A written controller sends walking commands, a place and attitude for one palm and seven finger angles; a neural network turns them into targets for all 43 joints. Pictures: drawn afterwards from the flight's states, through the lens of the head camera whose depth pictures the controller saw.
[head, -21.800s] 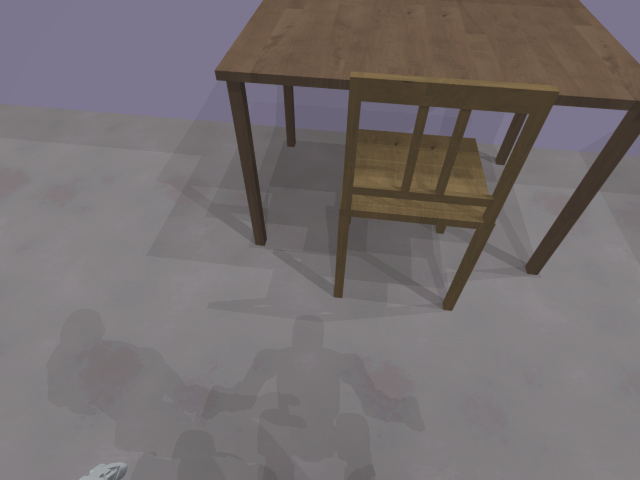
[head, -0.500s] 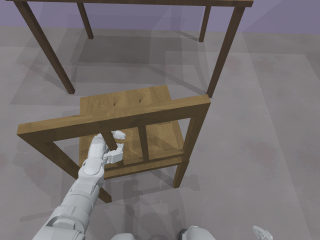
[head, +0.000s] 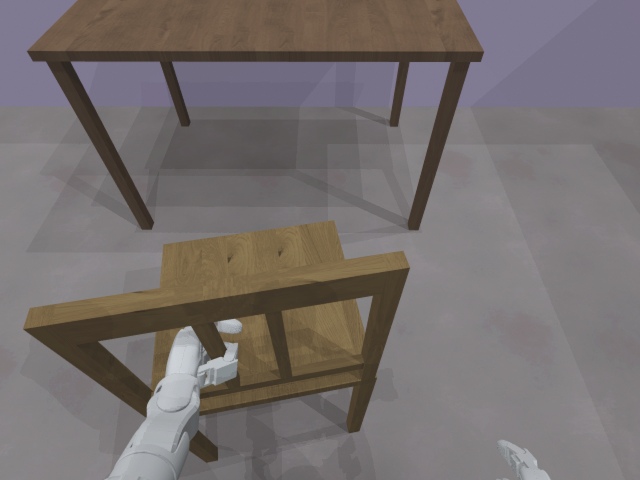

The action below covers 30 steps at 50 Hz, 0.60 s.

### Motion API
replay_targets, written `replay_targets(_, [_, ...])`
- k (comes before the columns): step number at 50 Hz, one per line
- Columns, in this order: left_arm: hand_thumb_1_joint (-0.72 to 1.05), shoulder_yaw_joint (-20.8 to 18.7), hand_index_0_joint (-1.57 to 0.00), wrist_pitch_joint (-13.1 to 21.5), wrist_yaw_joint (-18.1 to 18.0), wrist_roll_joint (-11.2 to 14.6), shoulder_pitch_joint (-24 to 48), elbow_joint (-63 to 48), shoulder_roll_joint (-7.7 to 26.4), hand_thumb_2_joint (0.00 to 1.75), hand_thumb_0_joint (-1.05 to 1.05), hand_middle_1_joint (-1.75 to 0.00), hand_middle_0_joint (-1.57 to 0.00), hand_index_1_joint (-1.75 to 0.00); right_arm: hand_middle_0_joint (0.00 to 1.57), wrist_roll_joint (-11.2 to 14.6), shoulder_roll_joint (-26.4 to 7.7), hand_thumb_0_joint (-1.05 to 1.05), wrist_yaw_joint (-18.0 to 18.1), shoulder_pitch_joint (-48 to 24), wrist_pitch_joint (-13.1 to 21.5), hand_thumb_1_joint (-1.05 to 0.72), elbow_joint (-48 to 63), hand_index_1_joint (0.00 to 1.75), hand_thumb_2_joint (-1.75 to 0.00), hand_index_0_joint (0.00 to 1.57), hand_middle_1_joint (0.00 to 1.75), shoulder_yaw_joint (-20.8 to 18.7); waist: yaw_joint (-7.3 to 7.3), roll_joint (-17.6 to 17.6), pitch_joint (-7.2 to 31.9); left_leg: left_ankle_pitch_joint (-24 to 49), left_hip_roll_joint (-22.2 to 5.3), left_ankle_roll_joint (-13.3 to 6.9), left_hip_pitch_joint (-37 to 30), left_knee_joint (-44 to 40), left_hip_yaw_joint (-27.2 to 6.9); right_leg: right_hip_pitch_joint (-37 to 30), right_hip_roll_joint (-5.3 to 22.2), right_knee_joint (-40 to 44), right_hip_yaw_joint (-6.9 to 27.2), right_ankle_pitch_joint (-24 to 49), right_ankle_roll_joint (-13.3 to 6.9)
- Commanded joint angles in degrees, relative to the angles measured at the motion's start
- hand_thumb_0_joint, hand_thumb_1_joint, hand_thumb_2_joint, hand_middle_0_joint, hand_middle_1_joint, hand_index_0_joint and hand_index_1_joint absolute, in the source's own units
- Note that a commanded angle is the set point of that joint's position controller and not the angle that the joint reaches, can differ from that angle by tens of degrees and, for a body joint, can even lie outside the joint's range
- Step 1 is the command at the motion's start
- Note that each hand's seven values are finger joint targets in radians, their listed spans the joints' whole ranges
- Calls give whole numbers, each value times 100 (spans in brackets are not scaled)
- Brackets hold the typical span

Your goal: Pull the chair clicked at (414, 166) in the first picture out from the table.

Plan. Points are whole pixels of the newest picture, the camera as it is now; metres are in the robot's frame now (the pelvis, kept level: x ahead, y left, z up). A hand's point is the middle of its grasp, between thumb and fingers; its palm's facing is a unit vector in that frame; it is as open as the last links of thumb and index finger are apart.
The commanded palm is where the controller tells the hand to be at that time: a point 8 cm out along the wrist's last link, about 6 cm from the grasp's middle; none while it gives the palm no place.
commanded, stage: stop walking, hand still on the chair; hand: left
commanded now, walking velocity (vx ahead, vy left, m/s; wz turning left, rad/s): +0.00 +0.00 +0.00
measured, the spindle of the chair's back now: (219, 354) +0.30 +0.17 -0.09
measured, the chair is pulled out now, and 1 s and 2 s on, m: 0.60 0.60 0.60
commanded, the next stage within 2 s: open the thumb and straighten the fingers in 0.20 s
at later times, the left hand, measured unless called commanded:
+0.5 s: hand (225, 359) +0.28 +0.15 -0.07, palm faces +0.07 -0.98 -0.16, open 6.8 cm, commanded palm +0.26 +0.20 -0.05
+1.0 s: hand (226, 357) +0.29 +0.15 -0.08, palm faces +0.09 -0.98 -0.19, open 16.8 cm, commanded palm +0.27 +0.20 -0.06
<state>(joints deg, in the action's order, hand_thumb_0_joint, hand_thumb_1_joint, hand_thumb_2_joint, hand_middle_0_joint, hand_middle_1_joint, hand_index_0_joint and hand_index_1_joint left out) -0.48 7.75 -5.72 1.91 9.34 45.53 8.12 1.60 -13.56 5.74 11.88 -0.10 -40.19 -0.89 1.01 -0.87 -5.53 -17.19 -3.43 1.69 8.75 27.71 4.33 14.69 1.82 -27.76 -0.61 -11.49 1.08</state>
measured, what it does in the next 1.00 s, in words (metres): stands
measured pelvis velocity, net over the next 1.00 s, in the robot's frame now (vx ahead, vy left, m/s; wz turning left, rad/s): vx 0.01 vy -0.01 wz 0.06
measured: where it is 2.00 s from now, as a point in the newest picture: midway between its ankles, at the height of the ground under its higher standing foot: outside the picture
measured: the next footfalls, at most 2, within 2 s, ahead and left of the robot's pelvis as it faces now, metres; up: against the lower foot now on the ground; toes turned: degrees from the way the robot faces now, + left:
none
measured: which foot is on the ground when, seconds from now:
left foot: down 0.00-1.00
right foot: down 0.00-1.00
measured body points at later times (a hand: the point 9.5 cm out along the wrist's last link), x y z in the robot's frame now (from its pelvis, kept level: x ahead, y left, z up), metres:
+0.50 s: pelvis +0.00 +0.00 -0.01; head +0.05 +0.00 +0.44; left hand +0.28 +0.21 -0.06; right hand +0.13 -0.25 -0.12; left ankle -0.03 +0.13 -0.74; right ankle +0.04 -0.13 -0.74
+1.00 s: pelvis +0.01 -0.01 -0.03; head +0.07 -0.02 +0.41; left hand +0.28 +0.21 -0.06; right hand +0.16 -0.25 -0.14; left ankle -0.03 +0.13 -0.74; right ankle +0.04 -0.13 -0.74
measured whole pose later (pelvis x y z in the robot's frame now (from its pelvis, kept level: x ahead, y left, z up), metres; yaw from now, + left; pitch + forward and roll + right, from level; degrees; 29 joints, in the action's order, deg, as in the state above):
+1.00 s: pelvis +0.01 -0.01 -0.03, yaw +3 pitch +10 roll +0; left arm -0.8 -4.6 -4.0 3.0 0.3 22.1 9.4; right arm 1.7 -14.4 2.7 13.7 3.1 -34.7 -0.3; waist 2.6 -2.2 4.2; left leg -25.4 -2.6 2.0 30.6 45.8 0.7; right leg 35.4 3.7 -46.3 -3.2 -21.1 0.7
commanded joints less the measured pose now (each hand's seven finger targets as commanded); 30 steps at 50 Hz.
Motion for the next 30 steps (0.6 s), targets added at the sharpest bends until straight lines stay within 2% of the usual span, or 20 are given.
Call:
replay_targets(1, [90, -133, -50, 283, -84, -107, 1214, -1122, 817, 90, 0, -145, -50, -145, 20, -17, -622, 0, 84, -112, 173, -90, 687, 30, -90, 20, 30, -198, 1, -51, 1406, 1240, -435, -227, -190, -435, -378, -643, 445, 304, 407, 1232, -247])
replay_targets(4, [90, -92, -50, 271, -83, -111, 1205, -1190, 755, 90, 0, -145, -50, -145, 20, -21, -604, 0, 78, -166, 149, -90, 737, 30, -90, 20, 30, -193, -2, 37, 1465, 1264, -428, -214, -216, -402, -367, -666, 475, 301, 445, 1345, -267])
replay_targets(5, [90, -110, -50, 256, -89, -96, 1195, -1244, 844, 90, 0, -145, -50, -145, 20, -7, -643, 0, 90, -131, 143, -90, 709, 30, -90, 20, 30, -201, 20, -79, 1410, 1283, -426, -215, -187, -451, -379, -661, 451, 305, 420, 1352, -256])
replay_targets(9, [90, -75, -50, 248, -90, -108, 1130, -1293, 752, 90, 0, -145, -50, -145, 20, -25, -606, 0, 79, -183, 112, -90, 771, 30, -90, 20, 30, -183, -4, 55, 1514, 1425, -448, -205, -233, -389, -372, -732, 477, 259, 417, 1537, -268])
replay_targets(10, [90, -111, -50, 239, -95, -99, 1097, -1315, 845, 90, 0, -145, -50, -145, 20, -16, -631, 0, 96, -158, 111, -90, 726, 30, -90, 20, 30, -194, 13, -25, 1484, 1392, -443, -214, -225, -433, -375, -731, 471, 282, 400, 1527, -252])
replay_targets(12, [90, -87, -50, 227, -97, -112, 1075, -1261, 776, 90, 0, -145, -50, -145, 20, -28, -612, 0, 89, -164, 92, -90, 742, 30, -90, 20, 30, -184, 0, 110, 1517, 1403, -447, -211, -255, -389, -354, -727, 482, 276, 417, 1587, -261])
replay_targets(14, [90, -79, -50, 245, -94, -117, 1156, -1373, 772, 90, 0, -145, -50, -145, 20, -26, -606, 0, 79, -181, 77, -90, 756, 30, -90, 20, 30, -187, 9, 104, 1586, 1455, -451, -195, -285, -377, -353, -769, 507, 244, 441, 1695, -285])
replay_targets(15, [90, -291, -50, 259, -119, -105, 877, -1628, 1030, 90, 0, -145, -50, -145, 20, -27, -625, 0, 88, -175, 84, -90, 771, 30, -90, 20, 30, -206, -7, -12, 1562, 1481, -448, -212, -280, -414, -372, -804, 498, 278, 423, 1712, -262])
replay_targets(16, [78, -68, -50, 133, -28, 261, 353, -1163, 412, 84, 0, -145, -50, -145, 20, 198, -828, 0, -109, -12, 177, -90, 669, 30, -90, 20, 30, -186, 265, 878, 1580, 1191, -68, -191, 718, -309, -252, -486, 219, 31, -222, 1274, -158])
replay_targets(17, [66, -256, -50, 217, 44, 243, 517, -1519, 691, 78, 0, -145, -50, -145, 20, 193, -897, 0, -200, -137, 249, -90, 720, 30, -90, 20, 30, -213, 133, 938, 1602, 1054, -65, -201, 950, -167, -190, -326, 199, -111, -171, 1178, -161])
replay_targets(18, [54, -444, -50, 306, 56, 223, 720, -1818, 954, 73, 0, -145, -50, -145, 20, 153, -870, 0, -251, -146, 326, -90, 730, 30, -90, 20, 30, -247, 175, 522, 1688, 879, 18, -207, 1042, -62, -174, -206, 192, -169, -123, 981, -147])
replay_targets(20, [30, -349, -50, 314, 97, 96, 520, -2165, 979, 61, 0, -145, -50, -145, 20, 118, -825, 0, -344, -102, 437, -90, 775, 30, -90, 20, 30, -243, 139, -103, 1731, 770, 86, -184, 1145, 81, -140, -34, 179, -294, -129, 771, -187])
replay_targets(21, [17, -164, -50, 276, 113, 51, 594, -2286, 780, 55, 0, -145, -50, -145, 20, 100, -801, 0, -377, -85, 475, -90, 792, 30, -90, 20, 30, -236, 187, -202, 1803, 766, 110, -185, 1144, 169, -132, 145, 146, -358, -180, 673, -179])
replay_targets(22, [5, -29, -50, 200, 119, 43, 718, -2320, 631, 49, 0, -145, -50, -145, 20, 88, -798, 0, -396, -47, 500, -90, 795, 30, -90, 20, 30, -247, 240, -180, 1919, 783, 113, -187, 1152, 288, -135, 285, 121, -448, -214, 652, -163])
replay_targets(23, [-7, -76, -50, 119, 107, 48, 806, -2330, 652, 43, 0, -145, -50, -145, 20, 73, -810, 0, -404, 2, 519, -90, 791, 30, -90, 20, 30, -264, 246, -190, 2015, 804, 131, -184, 1205, 380, -155, 346, 108, -518, -225, 679, -160])
replay_targets(25, [-31, -163, -50, -64, 94, 83, 638, -2362, 730, 32, 0, -145, -50, -145, 20, 67, -853, 0, -414, 38, 539, -90, 827, 30, -90, 20, 30, -284, 212, -156, 2091, 770, 140, -169, 1334, 483, -207, 412, 84, -657, -269, 610, -173])
replay_targets(26, [-43, -130, -47, -144, 83, 98, 575, -2441, 627, 26, 0, -138, -47, -138, 20, 61, -848, 0, -416, 61, 556, -90, 867, 30, -90, 20, 30, -291, 190, -117, 2215, 839, 148, -162, 1338, 537, -208, 442, 76, -733, -285, 656, -163])
replay_targets(27, [-55, -443, -45, -256, 74, 94, 408, -2174, 915, 20, 0, -130, -45, -130, 20, 54, -918, 0, -401, 84, 532, -90, 851, 30, -90, 20, 30, -303, 154, 90, 2145, 810, 152, -159, 1534, 618, -220, 516, 69, -831, -295, 656, -159])
replay_targets(29, [-55, -145, -40, -341, 126, 116, 624, -2524, 568, 20, 0, -116, -40, -116, 20, 49, -880, 0, -386, 60, 546, -90, 959, 30, -90, 20, 30, -293, 208, 83, 2304, 878, 178, -162, 1553, 725, -221, 605, 65, -959, -324, 702, -149])
replay_targets(30, [-55, -225, -38, -366, 125, 131, 676, -2595, 701, 20, 0, -109, -38, -109, 20, 51, -906, 0, -362, 82, 554, -90, 961, 30, -90, 20, 30, -311, 224, 131, 2331, 880, 167, -168, 1583, 785, -224, 607, 64, -980, -308, 692, -151])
